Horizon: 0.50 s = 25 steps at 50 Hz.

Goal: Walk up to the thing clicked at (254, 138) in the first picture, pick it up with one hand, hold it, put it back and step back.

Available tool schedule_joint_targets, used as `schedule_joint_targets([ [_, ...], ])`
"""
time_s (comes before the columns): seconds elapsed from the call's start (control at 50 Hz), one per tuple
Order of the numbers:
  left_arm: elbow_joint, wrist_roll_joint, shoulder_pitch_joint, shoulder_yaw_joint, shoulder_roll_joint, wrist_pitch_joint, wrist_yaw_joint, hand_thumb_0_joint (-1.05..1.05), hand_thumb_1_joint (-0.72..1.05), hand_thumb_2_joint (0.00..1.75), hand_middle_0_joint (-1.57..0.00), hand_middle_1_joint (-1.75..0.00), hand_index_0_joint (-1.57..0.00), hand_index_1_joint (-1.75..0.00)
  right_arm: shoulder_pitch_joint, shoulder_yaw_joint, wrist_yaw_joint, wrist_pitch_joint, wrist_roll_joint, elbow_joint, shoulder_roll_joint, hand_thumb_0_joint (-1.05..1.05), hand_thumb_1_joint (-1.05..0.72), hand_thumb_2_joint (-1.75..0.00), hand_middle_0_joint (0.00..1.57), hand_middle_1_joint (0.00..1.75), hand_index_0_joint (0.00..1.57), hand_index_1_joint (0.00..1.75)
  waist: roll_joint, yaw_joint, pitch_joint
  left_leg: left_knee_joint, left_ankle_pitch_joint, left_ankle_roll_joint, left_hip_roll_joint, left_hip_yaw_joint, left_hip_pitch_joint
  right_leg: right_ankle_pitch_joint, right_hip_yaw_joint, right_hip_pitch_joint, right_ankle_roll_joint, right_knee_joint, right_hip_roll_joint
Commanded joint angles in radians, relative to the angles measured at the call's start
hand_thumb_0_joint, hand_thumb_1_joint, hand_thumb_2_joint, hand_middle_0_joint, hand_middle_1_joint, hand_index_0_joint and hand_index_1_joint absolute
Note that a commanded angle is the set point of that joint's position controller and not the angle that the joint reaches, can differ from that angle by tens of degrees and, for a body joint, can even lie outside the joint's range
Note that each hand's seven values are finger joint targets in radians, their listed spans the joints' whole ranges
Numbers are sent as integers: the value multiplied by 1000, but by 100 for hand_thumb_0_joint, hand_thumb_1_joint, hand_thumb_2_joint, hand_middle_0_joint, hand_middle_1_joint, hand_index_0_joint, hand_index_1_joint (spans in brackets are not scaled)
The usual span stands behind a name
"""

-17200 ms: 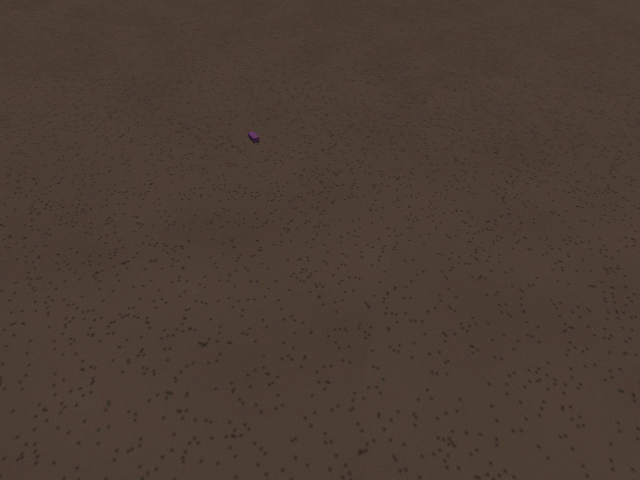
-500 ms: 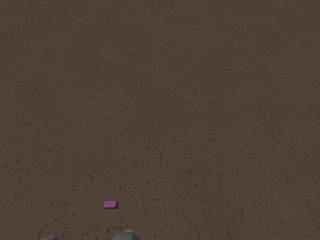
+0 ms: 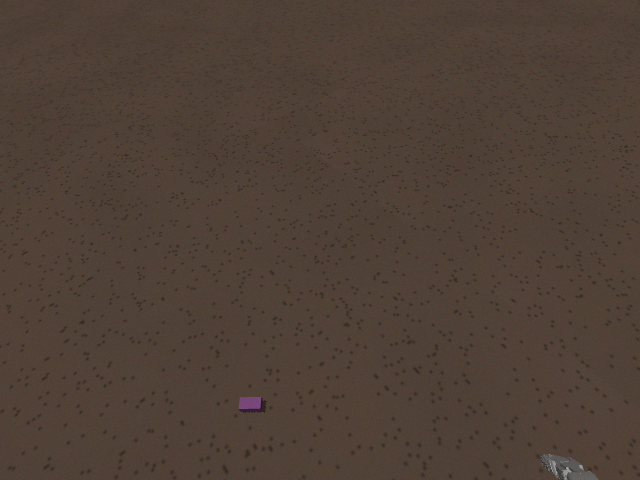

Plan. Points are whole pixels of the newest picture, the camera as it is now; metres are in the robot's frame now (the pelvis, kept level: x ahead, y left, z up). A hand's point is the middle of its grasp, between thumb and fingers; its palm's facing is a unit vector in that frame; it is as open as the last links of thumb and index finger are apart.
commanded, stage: walk up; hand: left
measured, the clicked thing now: (250, 404) +0.42 +0.26 -0.75
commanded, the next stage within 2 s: stand in 1.52 s
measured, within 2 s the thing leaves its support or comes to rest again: neither
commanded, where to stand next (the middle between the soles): +0.08 +0.00 m, yaw +0 degrees
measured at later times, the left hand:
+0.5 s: hand out of the picture +0.09 +0.27 -0.14, palm faces -0.01 -0.94 -0.33, open 7.4 cm
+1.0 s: hand out of the picture +0.10 +0.26 -0.13, palm faces +0.01 -0.94 -0.35, open 7.4 cm
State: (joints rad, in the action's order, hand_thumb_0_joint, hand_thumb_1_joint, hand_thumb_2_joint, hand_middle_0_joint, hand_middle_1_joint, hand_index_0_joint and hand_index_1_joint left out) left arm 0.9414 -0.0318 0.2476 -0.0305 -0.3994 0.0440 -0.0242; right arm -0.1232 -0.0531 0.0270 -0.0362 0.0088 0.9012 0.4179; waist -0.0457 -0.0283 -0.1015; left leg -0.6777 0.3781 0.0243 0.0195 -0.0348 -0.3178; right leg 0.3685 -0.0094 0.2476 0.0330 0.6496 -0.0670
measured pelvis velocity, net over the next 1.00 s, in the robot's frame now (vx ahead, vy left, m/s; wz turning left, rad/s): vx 0.01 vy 0.01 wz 0.00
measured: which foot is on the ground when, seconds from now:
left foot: up 0.00-0.00, down 0.02-1.00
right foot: down 0.00-1.00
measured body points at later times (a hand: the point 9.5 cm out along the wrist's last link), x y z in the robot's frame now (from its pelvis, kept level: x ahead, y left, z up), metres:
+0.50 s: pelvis +0.00 +0.01 +0.01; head +0.01 +0.02 +0.46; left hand +0.09 +0.32 -0.12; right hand +0.06 -0.29 -0.11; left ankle +0.02 +0.15 -0.72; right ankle +0.00 -0.12 -0.72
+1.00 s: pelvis +0.01 +0.01 +0.02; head +0.02 +0.00 +0.47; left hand +0.10 +0.31 -0.11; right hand +0.11 -0.29 -0.11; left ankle +0.02 +0.15 -0.72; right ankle +0.00 -0.12 -0.72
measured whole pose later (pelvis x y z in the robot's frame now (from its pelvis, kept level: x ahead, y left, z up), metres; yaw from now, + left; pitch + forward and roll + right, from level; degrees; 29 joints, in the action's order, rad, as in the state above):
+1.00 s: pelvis +0.01 +0.01 +0.02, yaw +0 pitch -2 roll +0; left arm 1.15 -0.01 0.08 -0.02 -0.35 0.01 0.01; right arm -0.08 0.00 0.01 0.01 0.01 1.12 0.36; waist -0.01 -0.01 -0.04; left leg -0.37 0.19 -0.03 0.03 -0.04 -0.14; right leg 0.21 -0.02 0.10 0.02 0.36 -0.02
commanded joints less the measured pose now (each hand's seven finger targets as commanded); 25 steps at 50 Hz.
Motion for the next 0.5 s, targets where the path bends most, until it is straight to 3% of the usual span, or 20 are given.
schedule_joint_targets([
  [0.0, -97, 18, -54, -39, -177, 1, 3, 0, 90, 90, -20, -30, -20, -30, -89, -64, -18, 64, 17, -7, 183, 0, -90, -90, 20, 30, 20, 30, 68, 63, 198, 320, -268, 40, 85, -130, 334, -275, 28, 109, -79, 133, -34],
  [0.02, -104, 30, -28, -20, -116, -7, 6, 0, 90, 90, -20, -30, -20, -30, -74, -66, -24, 72, 24, -20, 218, 0, -90, -90, 20, 30, 20, 30, -76, 39, 207, 336, -334, 107, 255, -369, 400, 101, -11, 267, -40, 202, 54],
  [0.04, -80, 27, -28, -36, -176, -16, -4, 0, 90, 90, -20, -30, -20, -30, -57, -72, -22, 72, 8, -22, 278, 0, -90, -90, 20, 30, 20, 30, -83, 50, 206, 335, -159, 228, 340, -424, 265, 250, 30, 195, -45, 206, 19],
  [0.06, -53, 25, -29, -41, -206, -11, -1, 0, 90, 90, -20, -30, -20, -30, -3, -76, -20, 67, 4, -23, 284, 0, -90, -90, 20, 30, 20, 30, -81, 30, 152, 346, -61, 247, 329, -417, 118, 217, 43, 102, -52, 177, -7],
  [0.08, -43, 24, -23, -43, -209, -4, 6, 0, 90, 90, -20, -30, -20, -30, 47, -61, -17, 62, 8, -33, 254, 0, -90, -90, 20, 30, 20, 30, -60, 10, 131, 321, -36, 198, 250, -285, 64, 182, 40, 39, -59, 65, -6],
  [0.1, -21, 25, -2, -43, -186, 2, 11, 0, 90, 90, -20, -30, -20, -30, 93, -39, -17, 60, 6, -35, 203, 0, -90, -90, 20, 30, 20, 30, -56, -12, 124, 276, -72, 126, 169, -165, 37, 62, 20, -24, -63, -59, 11],
  [0.12, -5, 24, 35, -44, -181, 9, 11, 0, 90, 90, -20, -30, -20, -30, 109, -26, -16, 57, 1, -37, 180, 0, -90, -90, 20, 30, 20, 30, -67, -29, 118, 219, -116, 67, 116, -109, 20, -75, 26, -66, -65, -174, 10],
  [0.14, -1, 16, 28, -51, -211, 11, 10, 0, 90, 90, -20, -30, -20, -30, 105, -17, -14, 57, -9, -36, 158, 0, -90, -90, 20, 30, 20, 30, -17, -23, 106, 156, -131, 31, 75, -78, -25, -133, 89, -93, -82, -223, -20],
  [0.16, -2, 11, 0, -59, -234, 10, 6, 0, 90, 90, -20, -30, -20, -30, 81, -10, -13, 56, -16, -23, 136, 0, -90, -90, 20, 30, 20, 30, 48, -10, 101, 99, -122, 2, 39, -50, -45, -105, 193, -94, -121, -283, -82],
  [0.18, -6, 9, -37, -60, -264, 10, 3, 0, 90, 90, -20, -30, -20, -30, 64, -8, -11, 50, -13, -5, 130, 0, -90, -90, 20, 30, 20, 30, 82, 4, 74, 70, 11, -14, -11, -23, -49, 48, 311, -24, -162, -348, -161],
  [0.2, -18, 5, -113, -57, -284, 7, 8, 0, 90, 90, -20, -30, -20, -30, 14, -12, -12, 45, -11, 23, 135, 0, -90, -90, 20, 30, 20, 30, 115, 37, 49, 41, 98, -9, -17, 10, 44, 242, 328, 101, -196, -386, -210],
  [0.22, -30, 2, -168, -52, -270, 0, 12, 0, 90, 90, -20, -30, -20, -30, -22, -18, -14, 44, -5, 51, 139, 0, -90, -90, 20, 30, 20, 30, 141, 61, 5, 56, 94, -7, -10, 4, 131, 325, 307, 212, -188, -400, -196],
  [0.24, -35, 6, -188, -44, -238, -5, 16, 0, 90, 90, -20, -30, -20, -30, -46, -19, -13, 50, -4, 64, 144, 0, -90, -90, 20, 30, 20, 30, 145, 74, -8, 137, 54, -2, 4, -23, 168, 325, 237, 230, -147, -382, -145],
  [0.26, -29, 14, -196, -38, -214, -10, 19, 0, 90, 90, -20, -30, -20, -30, -40, -20, -12, 57, -1, 73, 158, 0, -90, -90, 20, 30, 20, 30, 120, 72, -25, 229, 17, 9, 27, -74, 146, 270, 165, 213, -105, -338, -76],
  [0.28, -19, 19, -185, -35, -191, -11, 20, 0, 90, 90, -20, -30, -20, -30, -24, -22, -13, 65, 0, 79, 174, 0, -90, -90, 20, 30, 20, 30, 83, 56, -19, 303, 26, 26, 79, -154, 99, 160, 110, 162, -84, -274, -25],
  [0.32, 17, 24, -132, -35, -187, -11, 27, 0, 90, 90, -20, -30, -20, -30, 27, -13, -16, 76, 4, 75, 187, 0, -90, -90, 20, 30, 20, 30, 52, 15, 5, 381, 122, 46, 129, -227, 14, 40, 77, 38, -72, -221, 11],
  [0.36, 37, 26, -114, -38, -179, -7, 29, 0, 90, 90, -20, -30, -20, -30, 37, 2, -18, 83, 3, 81, 184, 0, -90, -90, 20, 30, 20, 30, 29, -1, 49, 383, 58, 34, 123, -200, -23, -23, 84, -86, -74, -243, -1],
  [0.4, 55, 29, -126, -35, -175, -2, 27, 0, 90, 90, -20, -30, -20, -30, 49, 8, -21, 88, 1, 96, 170, 0, -90, -90, 20, 30, 20, 30, -1, 1, 77, 358, -102, 13, 97, -144, 24, -124, 94, -117, -78, -260, -21],
  [0.48, 79, 36, -148, -28, -174, -3, 23, 0, 90, 90, -20, -30, -20, -30, 35, 12, -28, 92, -5, 123, 164, 0, -90, -90, 20, 30, 20, 30, -19, 10, 151, 310, -370, 6, 94, -90, 132, -303, 81, -147, -71, -272, -41],
])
